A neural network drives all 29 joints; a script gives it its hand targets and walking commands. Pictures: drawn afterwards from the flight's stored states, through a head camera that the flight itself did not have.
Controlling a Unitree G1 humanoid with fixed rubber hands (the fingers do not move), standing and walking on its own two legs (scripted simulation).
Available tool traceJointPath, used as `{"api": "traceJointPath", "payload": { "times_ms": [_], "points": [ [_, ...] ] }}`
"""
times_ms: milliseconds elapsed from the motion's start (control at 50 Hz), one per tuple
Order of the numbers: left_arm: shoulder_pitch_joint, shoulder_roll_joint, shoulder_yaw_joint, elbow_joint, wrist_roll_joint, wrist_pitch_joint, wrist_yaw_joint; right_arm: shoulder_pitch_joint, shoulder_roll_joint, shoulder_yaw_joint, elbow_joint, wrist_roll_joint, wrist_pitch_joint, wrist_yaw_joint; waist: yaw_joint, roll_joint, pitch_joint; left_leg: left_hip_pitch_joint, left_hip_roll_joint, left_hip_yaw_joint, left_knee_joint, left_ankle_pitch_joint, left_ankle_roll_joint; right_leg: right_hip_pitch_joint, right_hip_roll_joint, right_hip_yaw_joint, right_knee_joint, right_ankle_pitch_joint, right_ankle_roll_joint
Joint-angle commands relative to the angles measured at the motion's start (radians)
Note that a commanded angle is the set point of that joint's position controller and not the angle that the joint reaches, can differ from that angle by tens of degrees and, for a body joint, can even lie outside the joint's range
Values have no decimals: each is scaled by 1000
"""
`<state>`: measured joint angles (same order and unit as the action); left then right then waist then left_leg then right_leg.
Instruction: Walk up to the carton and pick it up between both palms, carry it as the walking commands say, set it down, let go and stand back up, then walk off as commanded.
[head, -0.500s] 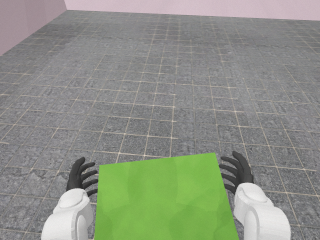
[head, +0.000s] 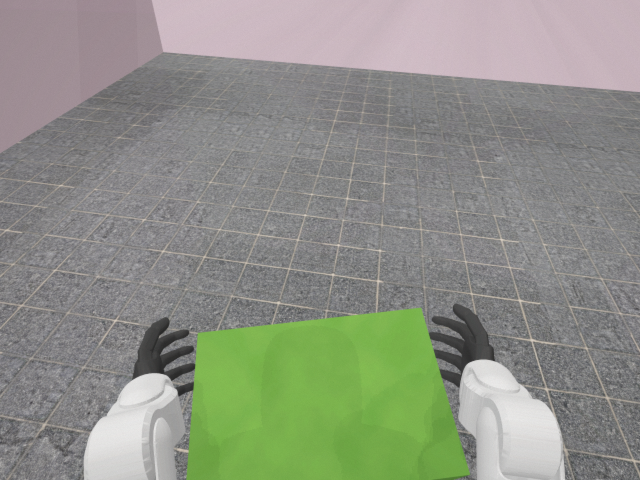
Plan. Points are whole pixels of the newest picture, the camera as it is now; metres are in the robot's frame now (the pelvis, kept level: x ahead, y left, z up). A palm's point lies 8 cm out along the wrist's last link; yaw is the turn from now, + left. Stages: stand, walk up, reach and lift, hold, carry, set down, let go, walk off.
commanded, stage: carry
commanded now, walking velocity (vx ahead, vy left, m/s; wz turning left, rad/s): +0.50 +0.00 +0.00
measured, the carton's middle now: (320, 411) +0.24 +0.01 +0.00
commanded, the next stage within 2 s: none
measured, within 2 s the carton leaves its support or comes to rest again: neither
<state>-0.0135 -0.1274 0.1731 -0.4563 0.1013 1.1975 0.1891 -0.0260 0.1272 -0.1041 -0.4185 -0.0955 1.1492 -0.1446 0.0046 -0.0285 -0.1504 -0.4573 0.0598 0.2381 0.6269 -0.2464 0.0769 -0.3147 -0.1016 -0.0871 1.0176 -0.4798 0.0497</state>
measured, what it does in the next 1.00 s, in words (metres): walks ahead: right foot, then left foot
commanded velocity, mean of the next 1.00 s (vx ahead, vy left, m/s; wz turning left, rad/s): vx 0.41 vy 0.00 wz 0.00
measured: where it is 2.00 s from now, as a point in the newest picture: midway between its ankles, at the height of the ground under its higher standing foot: (295, 331)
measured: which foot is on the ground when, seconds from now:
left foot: down 0.00-0.34, up 0.36-0.68, down 0.70-1.00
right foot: up 0.00-0.30, down 0.32-0.70, up 0.72-1.00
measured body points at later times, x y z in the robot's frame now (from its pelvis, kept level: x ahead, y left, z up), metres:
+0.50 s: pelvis +0.31 -0.02 +0.02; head +0.32 -0.02 +0.47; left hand +0.54 +0.18 +0.08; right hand +0.57 -0.18 +0.08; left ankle +0.25 +0.09 -0.66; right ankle +0.32 -0.11 -0.72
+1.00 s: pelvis +0.63 +0.04 +0.02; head +0.66 +0.04 +0.47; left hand +0.89 +0.20 +0.08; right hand +0.87 -0.16 +0.09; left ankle +0.55 +0.12 -0.72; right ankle +0.73 -0.08 -0.69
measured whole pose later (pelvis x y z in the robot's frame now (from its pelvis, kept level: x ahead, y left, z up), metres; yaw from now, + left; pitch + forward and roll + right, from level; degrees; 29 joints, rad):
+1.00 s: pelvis +0.63 +0.04 +0.02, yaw -1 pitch +5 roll -1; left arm 0.00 -0.13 0.12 -0.50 0.09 1.14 0.19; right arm 0.04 0.13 -0.12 -0.54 -0.06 1.12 -0.17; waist -0.05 0.01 -0.03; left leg -0.14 0.05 0.24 0.35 -0.30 0.03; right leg -0.57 -0.06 -0.15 0.64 -0.15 0.01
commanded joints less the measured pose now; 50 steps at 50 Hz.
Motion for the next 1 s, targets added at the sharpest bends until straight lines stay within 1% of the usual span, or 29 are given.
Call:
{"api": "traceJointPath", "payload": {
  "times_ms": [0, 20, 60, 100, 220, 260, 280, 300, 320, 340, 360, 420, 480, 500, 520, 540, 560, 580, 640, 660, 680, 700, 720, 740, 760, 820, 840, 920, 980],
  "points": [
    [-557, -914, -842, -136, -446, -24, -296, -466, 884, 679, -190, 390, 1, 243, -45, 141, -261, 676, 367, -573, -343, 302, 139, -515, -25, 78, 164, 93, -21],
    [-555, -931, -834, -156, -448, -40, -297, -471, 927, 698, -184, 412, -6, 252, -38, 90, -277, 599, 358, -513, -375, 191, 122, -446, -50, 90, 69, 133, -18],
    [-592, -974, -852, -198, -446, -70, -295, -513, 952, 727, -215, 435, -27, 267, -32, 131, -227, 516, 304, -361, -435, 178, 79, -373, -31, 17, -74, 206, -16],
    [-530, -965, -820, -175, -410, -87, -286, -542, 935, 761, -238, 456, -37, 273, -30, 134, -206, 458, 271, -283, -468, 147, 68, -290, -27, -10, -225, 274, -25],
    [-445, -901, -817, -211, -381, -88, -254, -472, 844, 765, -287, 448, -29, 271, -36, 218, -187, 500, 191, -115, -379, 479, 8, -121, 59, -142, -499, 448, -55],
    [-441, -856, -797, -199, -365, -70, -254, -433, 825, 756, -238, 430, -9, 266, -27, 136, -214, 413, 155, -43, -226, 549, -34, 113, 83, -183, -605, 459, -65],
    [-435, -859, -790, -187, -370, -66, -256, -468, 814, 760, -266, 426, -3, 262, 1, 52, -280, 284, 119, -7, -51, 495, -67, 345, 51, -122, -626, 403, -90],
    [-375, -832, -769, -168, -350, -62, -258, -489, 790, 764, -279, 434, 8, 264, 39, -68, -365, 88, 72, -8, 184, 247, -91, 572, -123, 127, -684, 232, -140],
    [-343, -822, -756, -139, -345, -41, -256, -441, 766, 751, -249, 414, 30, 260, 30, -178, -322, -116, -30, -31, 356, -147, -84, 662, -281, 428, -775, 237, -184],
    [-320, -806, -753, -103, -350, -37, -256, -462, 756, 777, -278, 415, 36, 256, 25, -250, -347, -282, -29, -151, 526, -211, -83, 712, -367, 561, -766, 247, -270],
    [-409, -848, -788, -151, -390, -39, -268, -416, 795, 751, -241, 402, 35, 263, 15, -126, -344, -308, 0, -229, 596, -195, -67, 639, -365, 528, -784, 244, -276],
    [-528, -929, -829, -215, -431, -63, -285, -436, 899, 731, -182, 402, 14, 276, 16, -17, -241, -247, 65, -234, 422, -87, -83, 473, -293, 298, -809, 380, -216],
    [-553, -929, -835, -228, -459, -78, -298, -470, 901, 723, -214, 389, -19, 264, 13, -89, -200, -152, 45, -169, 182, -89, -82, 373, -247, 164, -852, 316, -189],
    [-552, -926, -844, -239, -461, -79, -299, -464, 898, 725, -221, 385, -26, 259, 18, -77, -210, -131, 13, -129, 104, -108, -77, 379, -238, 145, -841, 312, -192],
    [-554, -919, -834, -230, -458, -80, -297, -487, 887, 725, -226, 380, -28, 252, 15, -127, -189, -109, 17, -115, 53, -46, -75, 363, -216, 102, -839, 333, -172],
    [-519, -884, -836, -250, -462, -78, -296, -436, 864, 712, -226, 378, -29, 248, 18, -105, -202, -53, -6, -84, -9, -35, -69, 337, -211, 71, -833, 292, -155],
    [-537, -874, -849, -271, -470, -82, -300, -437, 861, 717, -242, 369, -30, 246, 19, -143, -182, -37, -13, -60, -25, 34, -69, 319, -217, 52, -837, 298, -141],
    [-497, -859, -843, -257, -470, -77, -297, -412, 844, 711, -236, 366, -26, 236, 18, -175, -193, 13, -25, -42, -67, 37, -67, 318, -206, 28, -801, 372, -135],
    [-491, -814, -832, -236, -443, -54, -290, -403, 807, 705, -209, 363, -7, 232, 7, -106, -166, 222, -31, 13, -121, 172, -61, 179, -138, -98, -681, 326, -75],
    [-531, -816, -839, -253, -444, -50, -287, -428, 805, 706, -214, 369, -5, 229, -14, -30, -236, 404, 1, -40, -147, 123, -28, 119, -112, -132, -510, 466, -40],
    [-479, -773, -823, -240, -423, -33, -285, -356, 762, 689, -188, 350, 5, 226, -32, 78, -267, 523, 93, -189, -211, -4, 5, 12, -58, -148, -309, 389, -18],
    [-455, -768, -812, -208, -408, -16, -282, -355, 728, 679, -182, 338, 14, 219, -41, 239, -265, 611, 301, -565, -344, -10, 100, -177, 48, -138, -40, 123, 5],
    [-458, -758, -816, -180, -418, -9, -280, -325, 741, 672, -135, 344, 26, 220, -47, 289, -266, 777, 373, -731, -354, 118, 183, -433, 102, -53, 101, -41, -9],
    [-488, -807, -853, -173, -444, -13, -282, -339, 762, 659, -173, 343, 13, 216, -49, 301, -280, 826, 387, -708, -315, 339, 207, -528, 52, 16, 196, -37, -13],
    [-539, -851, -862, -177, -458, -26, -287, -374, 819, 664, -175, 353, 4, 227, -47, 189, -273, 753, 362, -617, -321, 379, 169, -524, 9, 65, 196, 26, -22],
    [-563, -926, -838, -170, -439, -50, -292, -495, 917, 721, -208, 416, -18, 252, -39, 106, -236, 586, 347, -439, -392, 216, 114, -409, -39, 56, -21, 121, -23],
    [-557, -944, -823, -147, -432, -58, -291, -519, 918, 722, -220, 423, -23, 253, -39, 97, -208, 576, 334, -399, -416, 259, 100, -393, -24, 31, -85, 160, -25],
    [-519, -964, -827, -208, -425, -93, -269, -516, 916, 751, -274, 450, -45, 267, -31, 209, -224, 554, 217, -168, -352, 659, 27, -224, 51, -70, -347, 333, -39],
    [-472, -942, -826, -238, -397, -103, -252, -460, 883, 758, -299, 446, -42, 277, -34, 237, -248, 585, 170, -68, -265, 861, -17, -109, 100, -141, -495, 468, -52]
  ]
}}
